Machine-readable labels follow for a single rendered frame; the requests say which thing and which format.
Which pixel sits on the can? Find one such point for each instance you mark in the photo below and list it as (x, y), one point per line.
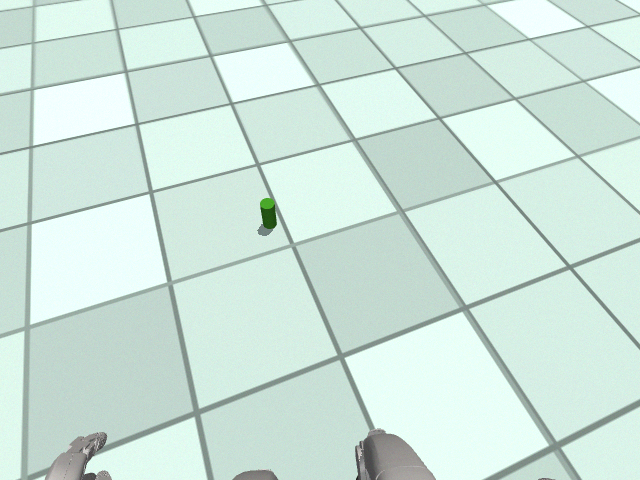
(268, 212)

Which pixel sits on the left robot hand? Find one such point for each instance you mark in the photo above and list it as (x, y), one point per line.
(72, 464)

